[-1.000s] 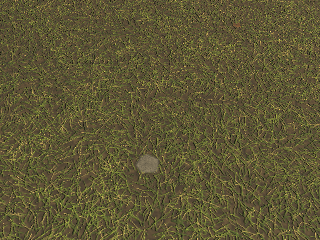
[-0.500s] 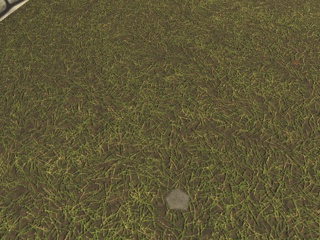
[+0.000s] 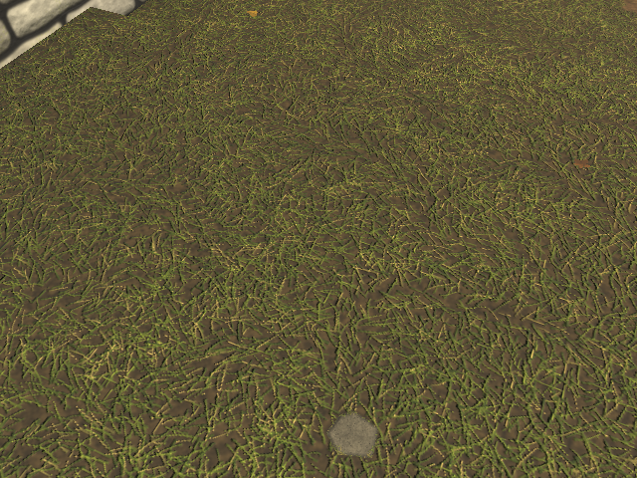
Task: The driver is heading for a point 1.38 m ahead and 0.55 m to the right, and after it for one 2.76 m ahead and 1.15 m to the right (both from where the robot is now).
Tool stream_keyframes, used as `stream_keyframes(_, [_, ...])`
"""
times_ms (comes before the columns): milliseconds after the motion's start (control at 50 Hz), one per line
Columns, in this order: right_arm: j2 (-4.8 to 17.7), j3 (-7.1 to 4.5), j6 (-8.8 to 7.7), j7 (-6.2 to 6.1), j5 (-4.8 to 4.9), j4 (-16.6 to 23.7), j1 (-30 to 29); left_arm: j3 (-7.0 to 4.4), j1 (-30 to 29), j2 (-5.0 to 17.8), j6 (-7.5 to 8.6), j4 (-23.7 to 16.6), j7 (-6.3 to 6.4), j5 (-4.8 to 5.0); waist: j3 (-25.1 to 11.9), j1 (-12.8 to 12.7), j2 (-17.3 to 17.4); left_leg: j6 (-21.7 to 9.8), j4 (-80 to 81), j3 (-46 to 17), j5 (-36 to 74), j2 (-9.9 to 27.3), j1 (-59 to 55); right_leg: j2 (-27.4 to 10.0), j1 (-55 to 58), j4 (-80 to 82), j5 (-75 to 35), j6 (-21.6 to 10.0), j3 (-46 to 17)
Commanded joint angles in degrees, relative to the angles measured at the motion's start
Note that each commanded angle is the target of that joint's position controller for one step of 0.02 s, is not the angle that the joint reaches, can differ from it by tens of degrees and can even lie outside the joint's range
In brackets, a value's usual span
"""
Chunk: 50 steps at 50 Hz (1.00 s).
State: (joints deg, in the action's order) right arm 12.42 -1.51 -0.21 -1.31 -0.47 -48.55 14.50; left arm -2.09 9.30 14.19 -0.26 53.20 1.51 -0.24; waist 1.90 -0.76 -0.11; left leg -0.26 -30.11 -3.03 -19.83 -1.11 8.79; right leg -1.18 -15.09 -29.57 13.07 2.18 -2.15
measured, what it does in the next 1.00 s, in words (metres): stands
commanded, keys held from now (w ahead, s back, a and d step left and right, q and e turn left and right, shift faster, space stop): no key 1.00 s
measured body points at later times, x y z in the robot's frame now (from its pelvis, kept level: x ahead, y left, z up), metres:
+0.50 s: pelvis +0.00 +0.00 +0.00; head +0.01 +0.00 +0.45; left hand +0.06 +0.26 -0.15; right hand +0.02 -0.25 -0.15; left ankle -0.04 +0.12 -0.73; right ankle +0.03 -0.14 -0.73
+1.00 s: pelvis +0.00 +0.00 +0.00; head +0.01 +0.00 +0.45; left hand +0.03 +0.24 -0.15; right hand -0.02 -0.24 -0.15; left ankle -0.04 +0.12 -0.73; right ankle +0.03 -0.14 -0.73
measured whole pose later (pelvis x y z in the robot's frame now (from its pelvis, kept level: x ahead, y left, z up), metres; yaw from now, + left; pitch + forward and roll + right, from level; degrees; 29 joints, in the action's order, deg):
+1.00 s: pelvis +0.00 +0.00 +0.00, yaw -1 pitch -1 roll +0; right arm 10.3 0.0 -0.8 -2.0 -0.1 -61.8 19.2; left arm -1.4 12.2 11.3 -1.1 64.4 2.9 0.2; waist 2.2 -0.3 -0.4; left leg -0.1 -27.3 -1.7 -18.5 -0.9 7.5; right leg -1.2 -14.9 -28.2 12.2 2.1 -3.1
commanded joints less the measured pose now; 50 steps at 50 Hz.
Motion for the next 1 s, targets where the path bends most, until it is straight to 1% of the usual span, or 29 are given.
stream_keyframes(20, [6.4,-1.5,-0.69,-0.18,0.08,1.2,1.7,-1.34,-0.6,6.1,0.26,-1.0,0.5,0.12,-2.0,0.1,0.6,-1.0,6.5,-2.3,15.2,2.8,5.2,-1.1,6.7,2.1,-12.5,-1.4,-0.9])
stream_keyframes(240, [6.0,-1.06,-0.78,-0.44,0.14,-4.1,3.0,-1.43,-0.4,5.7,-0.36,4.1,1.08,0.24,-0.7,0.0,0.7,-0.7,7.8,-1.2,13.8,2.2,5.0,-0.8,7.0,3.2,-11.4,-1.4,-0.6])
stream_keyframes(460, [5.2,-0.36,-0.85,-0.64,0.19,-8.2,4.8,-1.17,0.7,4.8,-0.56,7.4,1.32,0.28,0.5,0.1,0.5,-0.6,8.9,-0.5,10.8,1.8,5.5,-0.4,6.5,4.2,-9.6,-1.4,-0.3])
stream_keyframes(700, [4.1,0.26,-0.86,-0.73,0.29,-11.1,7.0,-0.66,2.7,3.8,-0.6,9.3,1.44,0.34,1.3,0.2,0.3,-0.5,9.4,0.1,9.1,1.5,6.1,-0.1,5.8,4.5,-8.4,-1.5,-0.2])
stream_keyframes(1000, [3.0,0.66,-0.83,-0.81,0.42,-12.8,9.4,-0.07,5.0,2.7,-0.54,10.1,1.51,0.43,1.8,0.4,0.2,-0.4,9.3,0.7,8.6,1.3,6.4,0.1,5.1,4.4,-8.1,-1.8,-0.1])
